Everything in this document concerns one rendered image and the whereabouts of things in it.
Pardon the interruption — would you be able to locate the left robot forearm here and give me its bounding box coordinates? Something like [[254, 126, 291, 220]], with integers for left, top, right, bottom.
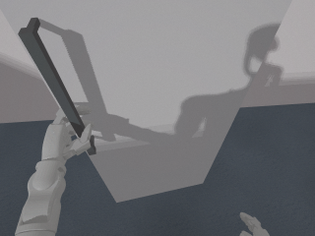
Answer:
[[15, 159, 67, 236]]

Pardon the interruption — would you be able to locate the robot left hand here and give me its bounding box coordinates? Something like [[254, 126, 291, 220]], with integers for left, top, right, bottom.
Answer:
[[41, 104, 95, 165]]

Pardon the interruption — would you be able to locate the fridge door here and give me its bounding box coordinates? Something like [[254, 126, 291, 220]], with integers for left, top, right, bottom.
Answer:
[[0, 0, 292, 203]]

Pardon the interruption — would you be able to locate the robot right hand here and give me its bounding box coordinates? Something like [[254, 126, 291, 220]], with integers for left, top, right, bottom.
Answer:
[[239, 212, 270, 236]]

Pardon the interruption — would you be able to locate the handle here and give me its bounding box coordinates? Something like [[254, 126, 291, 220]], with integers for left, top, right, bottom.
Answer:
[[18, 17, 96, 155]]

